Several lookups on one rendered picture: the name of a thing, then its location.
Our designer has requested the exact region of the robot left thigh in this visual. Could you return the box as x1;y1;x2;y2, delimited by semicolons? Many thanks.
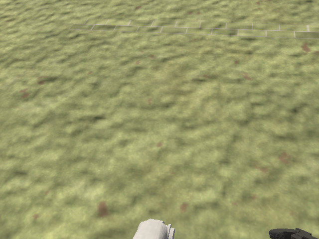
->
133;219;175;239

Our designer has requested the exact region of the robot right hand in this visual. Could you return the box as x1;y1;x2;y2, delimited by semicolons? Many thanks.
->
269;228;318;239

